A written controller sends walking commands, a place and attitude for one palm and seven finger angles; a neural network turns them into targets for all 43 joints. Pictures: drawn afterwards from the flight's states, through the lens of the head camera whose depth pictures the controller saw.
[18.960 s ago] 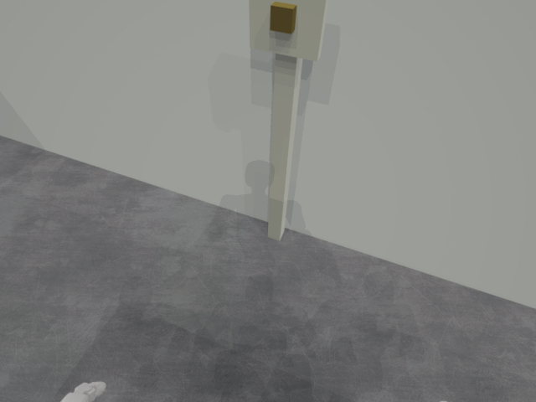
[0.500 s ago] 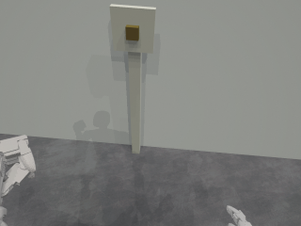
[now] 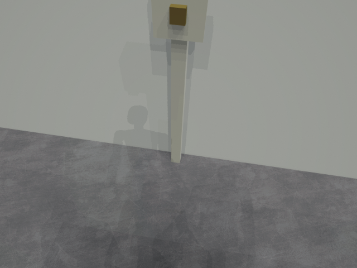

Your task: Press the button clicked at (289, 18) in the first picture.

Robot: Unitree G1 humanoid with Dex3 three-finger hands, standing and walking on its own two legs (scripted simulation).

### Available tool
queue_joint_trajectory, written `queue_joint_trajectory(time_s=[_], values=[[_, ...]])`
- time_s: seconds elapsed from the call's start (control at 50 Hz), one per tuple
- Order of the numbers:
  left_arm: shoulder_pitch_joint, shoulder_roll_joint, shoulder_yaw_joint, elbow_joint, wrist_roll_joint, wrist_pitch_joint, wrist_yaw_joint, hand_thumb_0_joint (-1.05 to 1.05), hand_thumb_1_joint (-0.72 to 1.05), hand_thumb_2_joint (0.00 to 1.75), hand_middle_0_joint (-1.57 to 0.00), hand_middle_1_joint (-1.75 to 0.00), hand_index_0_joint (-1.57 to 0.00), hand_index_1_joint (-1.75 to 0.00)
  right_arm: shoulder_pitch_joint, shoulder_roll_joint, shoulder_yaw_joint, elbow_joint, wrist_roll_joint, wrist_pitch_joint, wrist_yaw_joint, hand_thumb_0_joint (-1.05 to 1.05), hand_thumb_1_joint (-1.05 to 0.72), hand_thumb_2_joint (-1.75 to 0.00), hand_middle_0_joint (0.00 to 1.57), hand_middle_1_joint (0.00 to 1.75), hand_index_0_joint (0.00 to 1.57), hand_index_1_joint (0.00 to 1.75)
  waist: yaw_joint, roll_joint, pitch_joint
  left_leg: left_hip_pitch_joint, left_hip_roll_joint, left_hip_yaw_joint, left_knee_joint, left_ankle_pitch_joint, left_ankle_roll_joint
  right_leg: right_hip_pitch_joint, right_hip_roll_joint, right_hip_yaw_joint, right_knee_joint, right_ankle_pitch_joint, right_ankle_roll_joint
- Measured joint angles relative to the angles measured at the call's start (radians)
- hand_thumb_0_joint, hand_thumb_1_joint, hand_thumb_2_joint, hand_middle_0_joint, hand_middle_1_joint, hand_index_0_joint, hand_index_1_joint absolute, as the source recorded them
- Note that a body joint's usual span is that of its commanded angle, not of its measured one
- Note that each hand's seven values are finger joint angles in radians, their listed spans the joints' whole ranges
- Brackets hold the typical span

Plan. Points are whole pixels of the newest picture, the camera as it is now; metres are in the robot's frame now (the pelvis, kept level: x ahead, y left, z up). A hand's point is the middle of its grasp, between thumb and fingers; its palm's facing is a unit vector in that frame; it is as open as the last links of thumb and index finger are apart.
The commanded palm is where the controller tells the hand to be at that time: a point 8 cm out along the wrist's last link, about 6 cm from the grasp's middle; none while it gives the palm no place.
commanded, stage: let the arm hang, fingers relaxed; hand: left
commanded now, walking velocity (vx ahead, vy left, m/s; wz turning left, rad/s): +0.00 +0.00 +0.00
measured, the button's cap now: (178, 14) +0.81 +0.06 +0.18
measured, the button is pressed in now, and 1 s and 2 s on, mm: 0 0 0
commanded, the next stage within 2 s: stand and wait in 0.60 s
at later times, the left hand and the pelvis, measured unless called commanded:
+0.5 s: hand out of the picture +0.03 +0.19 -0.17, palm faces +0.02 -0.98 -0.21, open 7.3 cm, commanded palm none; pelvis +0.00 +0.01 +0.00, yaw -1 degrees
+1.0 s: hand out of the picture +0.06 +0.22 -0.16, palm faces +0.00 -0.96 -0.29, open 7.4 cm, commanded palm none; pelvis +0.01 +0.00 +0.01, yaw -1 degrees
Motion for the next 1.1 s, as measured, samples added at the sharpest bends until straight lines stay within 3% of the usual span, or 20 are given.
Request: queue_joint_trajectory(time_s=[0.18, 0.32, 0.56, 1.1], values=[[-0.023, -0.037, -0.004, 0.069, 0.002, -0.008, 0.001, 0.01, 0.9, 0.9, -0.36, -0.49, -0.37, -0.49, -0.003, 0.011, -0.005, 0.044, 0.001, -0.01, -0.003, 0.01, -0.91, -0.9, 0.2, 0.3, 0.2, 0.3, -0.006, 0.011, -0.014, 0.023, -0.017, 0.015, -0.04, 0.022, 0.014, 0.01, -0.018, 0.014, -0.017, 0.012, 0.013], [-0.062, -0.054, -0.001, 0.063, 0.005, -0.02, 0.003, 0.0, 0.9, 0.9, -0.24, -0.35, -0.24, -0.35, -0.026, 0.02, -0.009, 0.041, -0.001, -0.018, -0.003, 0.0, -0.91, -0.9, 0.2, 0.3, 0.2, 0.3, -0.012, 0.013, -0.034, 0.029, -0.022, 0.019, -0.043, 0.023, 0.016, 0.009, -0.023, 0.018, -0.008, 0.007, 0.016], [-0.11, -0.05, 0.006, 0.05, 0.006, -0.029, 0.0, 0.0, 0.9, 0.9, -0.2, -0.3, -0.2, -0.3, -0.052, -0.003, -0.015, 0.04, -0.002, -0.026, -0.003, 0.01, -0.91, -0.9, 0.2, 0.3, 0.2, 0.3, -0.02, 0.018, -0.032, 0.038, -0.017, 0.021, -0.051, 0.023, 0.011, 0.016, -0.018, 0.02, -0.011, 0.006, 0.012], [-0.196, 0.054, 0.012, 0.06, 0.002, -0.036, -0.013, 0.0, 0.9, 0.9, -0.2, -0.3, -0.2, -0.3, -0.157, -0.115, -0.018, 0.053, 0.0, -0.026, 0.008, 0.0, -0.9, -0.9, 0.2, 0.3, 0.2, 0.3, -0.019, 0.016, 0.0, 0.078, 0.003, 0.015, -0.101, 0.029, -0.006, 0.063, 0.002, 0.016, -0.079, 0.023, -0.004]])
